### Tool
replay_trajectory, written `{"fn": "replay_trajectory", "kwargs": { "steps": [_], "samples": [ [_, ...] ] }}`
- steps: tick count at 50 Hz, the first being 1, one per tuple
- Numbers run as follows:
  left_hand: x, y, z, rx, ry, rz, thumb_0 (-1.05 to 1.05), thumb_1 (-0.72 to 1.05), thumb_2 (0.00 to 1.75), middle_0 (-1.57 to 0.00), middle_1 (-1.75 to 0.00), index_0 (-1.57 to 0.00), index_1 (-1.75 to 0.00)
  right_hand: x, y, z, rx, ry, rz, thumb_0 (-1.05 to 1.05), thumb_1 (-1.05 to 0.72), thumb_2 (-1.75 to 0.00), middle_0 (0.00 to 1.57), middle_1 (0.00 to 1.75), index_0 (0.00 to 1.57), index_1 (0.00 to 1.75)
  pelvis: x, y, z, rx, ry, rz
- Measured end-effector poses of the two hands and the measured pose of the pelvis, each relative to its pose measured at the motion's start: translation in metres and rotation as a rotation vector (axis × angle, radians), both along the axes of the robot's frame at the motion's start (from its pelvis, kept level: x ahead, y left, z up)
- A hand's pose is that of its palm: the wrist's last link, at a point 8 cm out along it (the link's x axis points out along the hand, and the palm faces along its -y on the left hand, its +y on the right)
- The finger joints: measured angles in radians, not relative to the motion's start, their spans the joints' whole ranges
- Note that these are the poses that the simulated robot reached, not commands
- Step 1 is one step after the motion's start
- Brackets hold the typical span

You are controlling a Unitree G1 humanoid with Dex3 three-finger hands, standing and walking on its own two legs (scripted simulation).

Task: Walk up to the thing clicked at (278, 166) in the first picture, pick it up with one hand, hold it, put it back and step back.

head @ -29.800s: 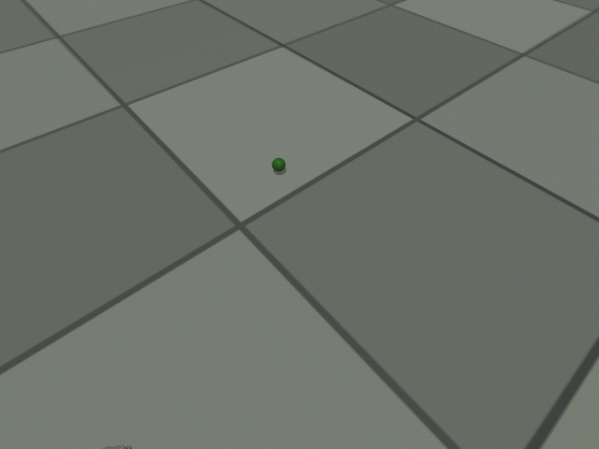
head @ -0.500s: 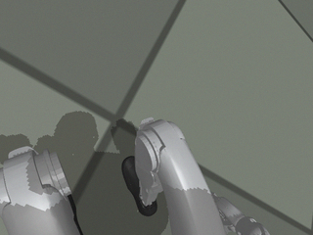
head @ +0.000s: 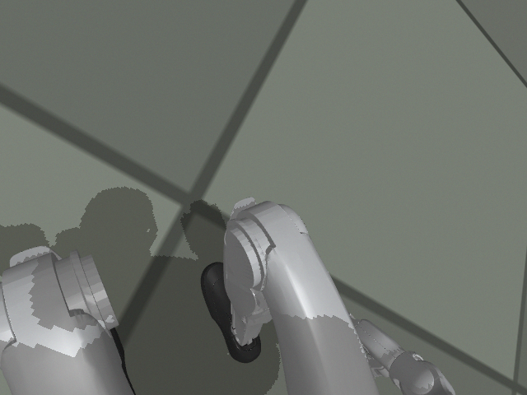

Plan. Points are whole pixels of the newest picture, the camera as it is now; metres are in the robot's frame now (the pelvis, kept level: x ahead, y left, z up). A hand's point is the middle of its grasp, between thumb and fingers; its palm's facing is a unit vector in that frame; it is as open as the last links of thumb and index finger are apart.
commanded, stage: open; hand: left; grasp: from above
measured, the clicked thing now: out of the picture +0.42 +0.37 -0.26
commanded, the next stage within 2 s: withdraw in 0.80 s
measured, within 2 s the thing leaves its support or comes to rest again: neither
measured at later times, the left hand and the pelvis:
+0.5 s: hand out of the picture +0.40 +0.35 -0.24, palm faces -0.40 -0.19 -0.90, open 13.3 cm; pelvis +0.00 +0.00 +0.00, yaw +0 degrees
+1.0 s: hand out of the picture +0.40 +0.36 -0.24, palm faces -0.41 -0.22 -0.89, open 13.9 cm; pelvis +0.00 +0.00 +0.00, yaw +0 degrees
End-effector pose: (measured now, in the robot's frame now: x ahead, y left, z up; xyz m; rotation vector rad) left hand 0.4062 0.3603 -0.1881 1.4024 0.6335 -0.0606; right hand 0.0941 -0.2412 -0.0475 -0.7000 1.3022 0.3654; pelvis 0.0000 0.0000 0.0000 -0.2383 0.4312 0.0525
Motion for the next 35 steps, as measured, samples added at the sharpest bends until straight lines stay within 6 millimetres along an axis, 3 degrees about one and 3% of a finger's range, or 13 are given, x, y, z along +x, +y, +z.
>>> {"fn": "replay_trajectory", "kwargs": {
  "steps": [9, 19, 35],
  "samples": [
    [-0.001, 0.011, 0.004, -0.006, 0.032, 0.022, -0.01, -0.05, 0.63, -0.46, -0.71, -0.48, -0.69, -0.010, -0.005, 0.000, -0.015, 0.022, -0.025, 0.00, -0.90, -0.90, 0.20, 0.30, 0.21, 0.30, -0.001, 0.000, 0.001, 0.001, -0.003, 0.003],
    [-0.002, 0.002, 0.002, -0.044, 0.018, -0.046, 0.00, -0.27, 0.79, -0.28, -0.83, -0.29, -0.81, -0.021, -0.003, 0.004, -0.036, 0.052, -0.032, 0.00, -0.89, -0.90, 0.20, 0.30, 0.21, 0.30, -0.003, 0.000, 0.002, -0.003, -0.013, 0.000],
    [0.000, 0.000, 0.004, 0.006, -0.007, -0.024, 0.00, -0.44, 0.93, -0.11, -0.98, -0.12, -0.96, -0.008, -0.002, 0.004, -0.015, 0.004, 0.002, 0.00, -0.89, -0.90, 0.20, 0.30, 0.21, 0.30, -0.004, 0.001, 0.000, -0.003, -0.009, -0.005]
  ]
}}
